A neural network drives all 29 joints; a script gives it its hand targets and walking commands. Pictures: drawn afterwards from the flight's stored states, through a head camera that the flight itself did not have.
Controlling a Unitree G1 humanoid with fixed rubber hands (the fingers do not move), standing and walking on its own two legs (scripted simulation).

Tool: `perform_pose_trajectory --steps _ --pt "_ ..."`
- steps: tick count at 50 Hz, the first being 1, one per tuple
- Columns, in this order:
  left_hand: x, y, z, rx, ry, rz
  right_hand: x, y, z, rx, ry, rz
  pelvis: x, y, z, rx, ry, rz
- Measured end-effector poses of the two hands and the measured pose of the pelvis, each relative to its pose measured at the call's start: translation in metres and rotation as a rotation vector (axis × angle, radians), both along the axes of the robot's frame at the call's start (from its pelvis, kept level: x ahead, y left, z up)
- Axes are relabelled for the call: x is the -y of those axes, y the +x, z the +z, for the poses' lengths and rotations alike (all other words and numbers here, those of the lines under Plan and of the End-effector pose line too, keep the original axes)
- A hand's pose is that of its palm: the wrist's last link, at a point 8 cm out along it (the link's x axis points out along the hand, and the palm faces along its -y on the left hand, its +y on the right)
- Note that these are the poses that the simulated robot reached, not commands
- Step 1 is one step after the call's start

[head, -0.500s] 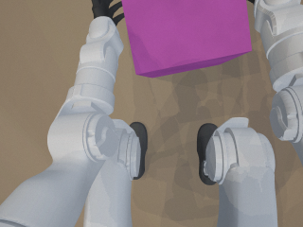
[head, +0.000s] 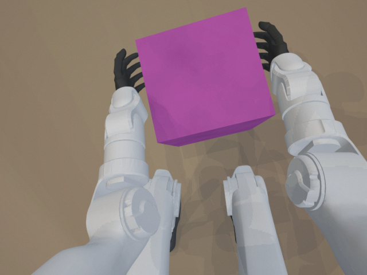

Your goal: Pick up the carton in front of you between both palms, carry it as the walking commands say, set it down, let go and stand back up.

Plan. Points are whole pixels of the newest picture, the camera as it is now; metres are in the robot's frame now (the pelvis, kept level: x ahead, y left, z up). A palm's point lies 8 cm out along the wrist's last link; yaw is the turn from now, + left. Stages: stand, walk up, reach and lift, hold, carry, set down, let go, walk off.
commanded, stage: reach and lift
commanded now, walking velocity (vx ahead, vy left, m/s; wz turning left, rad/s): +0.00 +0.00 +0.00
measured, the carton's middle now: (204, 93) +0.50 -0.03 -0.14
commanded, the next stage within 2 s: none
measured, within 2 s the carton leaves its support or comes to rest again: neither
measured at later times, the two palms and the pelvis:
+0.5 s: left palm (87, 70) +0.46 +0.13 +0.10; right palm (309, 44) +0.47 -0.17 +0.08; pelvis +0.04 +0.00 +0.13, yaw -1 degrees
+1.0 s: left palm out of the picture +0.43 +0.14 +0.25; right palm out of the picture +0.42 -0.16 +0.24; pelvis +0.09 +0.01 +0.26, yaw -2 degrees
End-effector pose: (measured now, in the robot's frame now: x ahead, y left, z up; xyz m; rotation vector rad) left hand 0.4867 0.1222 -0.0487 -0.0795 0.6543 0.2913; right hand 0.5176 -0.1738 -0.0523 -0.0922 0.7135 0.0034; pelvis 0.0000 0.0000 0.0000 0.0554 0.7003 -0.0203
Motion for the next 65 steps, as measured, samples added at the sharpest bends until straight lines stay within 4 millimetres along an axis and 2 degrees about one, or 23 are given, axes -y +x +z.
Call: perform_pose_trajectory --steps 6,17,28,34,49,57,65 --pt "-0.011 -0.004 0.031 -0.001 -0.012 0.005 -0.01 -0.007 0.028 -0.004 -0.002 -0.006 -0.002 0.007 0.032 -0.019 -0.015 0.018" --pt "0.005 -0.01 0.09 0.025 -0.008 -0.044 0.006 -0.033 0.078 0.017 0.042 -0.08 -0.005 0.027 0.084 -0.001 -0.026 0.004" --pt "-0.009 -0.033 0.166 0.009 0.002 -0.04 -0.008 -0.053 0.153 0.005 0.052 -0.08 0.003 0.049 0.145 0.11 -0.022 -0.008" --pt "-0.013 -0.038 0.206 0.014 0.0 -0.057 -0.012 -0.063 0.197 0.012 0.05 -0.1 0.005 0.059 0.179 0.182 -0.036 0.0" --pt "-0.016 -0.055 0.294 0.007 0.008 -0.115 -0.015 -0.098 0.283 0.01 0.052 -0.163 -0.005 0.09 0.26 0.378 -0.058 -0.01" --pt "-0.021 -0.061 0.344 0.013 0.017 -0.153 -0.021 -0.111 0.335 0.019 0.035 -0.18 -0.009 0.104 0.294 0.52 -0.068 -0.012" --pt "-0.023 -0.068 0.385 0.028 0.038 -0.195 -0.023 -0.125 0.379 0.036 0.016 -0.196 -0.011 0.111 0.314 0.663 -0.074 -0.014"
